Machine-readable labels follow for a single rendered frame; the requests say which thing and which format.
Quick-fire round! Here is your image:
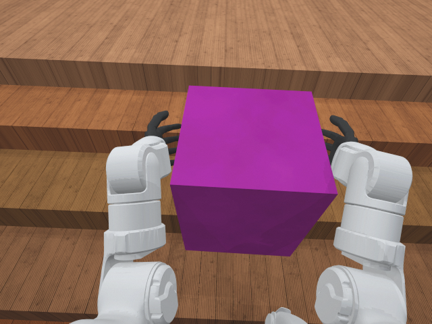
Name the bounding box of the robot right hand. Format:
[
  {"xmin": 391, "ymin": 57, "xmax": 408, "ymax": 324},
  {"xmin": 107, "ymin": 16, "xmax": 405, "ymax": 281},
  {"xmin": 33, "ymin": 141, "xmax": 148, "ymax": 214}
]
[{"xmin": 321, "ymin": 115, "xmax": 358, "ymax": 165}]

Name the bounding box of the right robot upper arm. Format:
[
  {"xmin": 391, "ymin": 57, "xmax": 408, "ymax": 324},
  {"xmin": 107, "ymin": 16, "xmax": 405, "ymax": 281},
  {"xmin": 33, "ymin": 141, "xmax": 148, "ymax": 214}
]
[{"xmin": 315, "ymin": 265, "xmax": 406, "ymax": 324}]

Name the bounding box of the left robot forearm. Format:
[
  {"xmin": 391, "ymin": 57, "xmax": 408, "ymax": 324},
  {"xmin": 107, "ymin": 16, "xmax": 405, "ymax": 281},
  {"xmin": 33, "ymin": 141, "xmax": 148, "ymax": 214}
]
[{"xmin": 97, "ymin": 136, "xmax": 171, "ymax": 313}]

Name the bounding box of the right robot shin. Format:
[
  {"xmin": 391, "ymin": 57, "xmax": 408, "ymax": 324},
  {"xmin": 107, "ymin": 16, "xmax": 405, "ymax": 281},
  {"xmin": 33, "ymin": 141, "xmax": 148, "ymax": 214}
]
[{"xmin": 276, "ymin": 307, "xmax": 291, "ymax": 314}]

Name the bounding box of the right robot forearm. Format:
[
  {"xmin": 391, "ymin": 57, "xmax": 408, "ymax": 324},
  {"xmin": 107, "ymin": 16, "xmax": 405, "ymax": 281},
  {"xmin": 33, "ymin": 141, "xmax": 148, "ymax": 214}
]
[{"xmin": 331, "ymin": 142, "xmax": 412, "ymax": 320}]

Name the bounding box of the robot left hand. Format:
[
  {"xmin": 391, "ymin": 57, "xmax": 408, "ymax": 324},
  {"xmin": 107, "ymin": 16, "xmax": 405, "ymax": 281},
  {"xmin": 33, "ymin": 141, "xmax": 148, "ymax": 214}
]
[{"xmin": 144, "ymin": 111, "xmax": 181, "ymax": 166}]

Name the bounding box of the left robot upper arm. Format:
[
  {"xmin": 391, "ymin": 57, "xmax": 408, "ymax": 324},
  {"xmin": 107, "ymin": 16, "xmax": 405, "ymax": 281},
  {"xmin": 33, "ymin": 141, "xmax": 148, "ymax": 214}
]
[{"xmin": 69, "ymin": 262, "xmax": 178, "ymax": 324}]

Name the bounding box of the carton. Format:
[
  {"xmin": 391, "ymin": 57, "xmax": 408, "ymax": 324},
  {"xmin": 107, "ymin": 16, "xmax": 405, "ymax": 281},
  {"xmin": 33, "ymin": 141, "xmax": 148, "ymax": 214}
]
[{"xmin": 170, "ymin": 86, "xmax": 338, "ymax": 257}]

